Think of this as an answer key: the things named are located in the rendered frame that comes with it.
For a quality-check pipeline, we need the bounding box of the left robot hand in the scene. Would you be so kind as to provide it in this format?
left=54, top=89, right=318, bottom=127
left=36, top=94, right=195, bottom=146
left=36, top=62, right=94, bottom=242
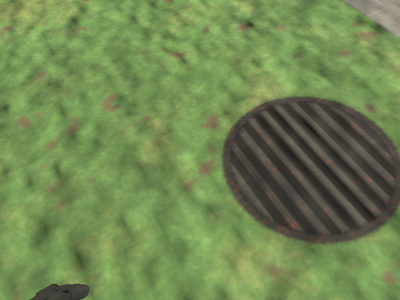
left=30, top=284, right=89, bottom=300

